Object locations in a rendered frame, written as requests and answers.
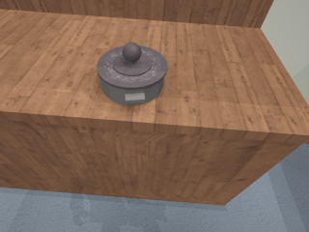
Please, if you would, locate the lid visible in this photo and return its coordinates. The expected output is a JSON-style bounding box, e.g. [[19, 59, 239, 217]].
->
[[97, 45, 168, 90]]

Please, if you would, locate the pot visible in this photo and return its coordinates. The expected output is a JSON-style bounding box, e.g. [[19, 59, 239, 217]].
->
[[99, 77, 164, 105]]

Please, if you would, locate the knob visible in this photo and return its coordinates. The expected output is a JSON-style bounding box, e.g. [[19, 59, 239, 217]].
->
[[122, 42, 142, 63]]

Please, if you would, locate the table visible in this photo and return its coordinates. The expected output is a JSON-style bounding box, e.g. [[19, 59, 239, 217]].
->
[[0, 0, 309, 206]]

